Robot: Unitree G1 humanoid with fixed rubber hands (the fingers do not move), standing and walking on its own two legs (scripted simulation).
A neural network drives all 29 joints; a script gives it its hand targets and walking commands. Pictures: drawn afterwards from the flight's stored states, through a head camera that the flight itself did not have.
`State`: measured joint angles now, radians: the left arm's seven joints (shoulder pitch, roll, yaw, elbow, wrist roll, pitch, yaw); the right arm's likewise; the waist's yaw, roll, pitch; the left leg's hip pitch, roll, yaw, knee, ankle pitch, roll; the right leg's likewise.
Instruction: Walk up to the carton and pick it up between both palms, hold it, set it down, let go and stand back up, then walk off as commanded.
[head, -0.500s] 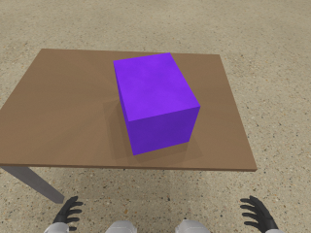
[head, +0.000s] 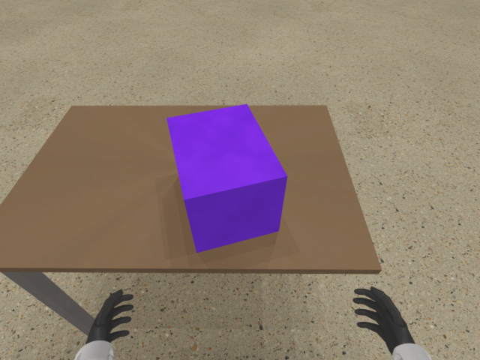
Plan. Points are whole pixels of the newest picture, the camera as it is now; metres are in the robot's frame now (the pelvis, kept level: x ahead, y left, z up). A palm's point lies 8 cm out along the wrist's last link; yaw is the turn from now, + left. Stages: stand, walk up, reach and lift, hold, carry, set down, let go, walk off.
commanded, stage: reach and lift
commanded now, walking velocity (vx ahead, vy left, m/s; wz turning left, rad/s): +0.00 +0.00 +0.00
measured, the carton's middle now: (223, 174) +0.51 +0.06 -0.02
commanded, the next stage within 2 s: none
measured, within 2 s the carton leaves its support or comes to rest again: neither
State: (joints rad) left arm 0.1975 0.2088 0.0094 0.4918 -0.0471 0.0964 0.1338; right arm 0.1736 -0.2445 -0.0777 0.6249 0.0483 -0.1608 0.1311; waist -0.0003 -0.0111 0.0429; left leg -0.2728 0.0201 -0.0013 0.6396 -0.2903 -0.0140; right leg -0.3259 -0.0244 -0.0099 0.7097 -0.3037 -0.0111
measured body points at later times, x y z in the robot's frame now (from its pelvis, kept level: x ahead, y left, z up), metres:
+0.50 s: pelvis +0.02 -0.01 +0.01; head +0.03 -0.02 +0.46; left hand +0.21 +0.21 -0.03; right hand +0.23 -0.22 -0.04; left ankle +0.04 +0.15 -0.72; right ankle +0.05 -0.10 -0.72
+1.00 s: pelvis +0.02 -0.01 +0.01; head +0.03 -0.02 +0.46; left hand +0.27 +0.19 +0.01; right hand +0.26 -0.22 -0.01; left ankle +0.04 +0.15 -0.72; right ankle +0.05 -0.10 -0.72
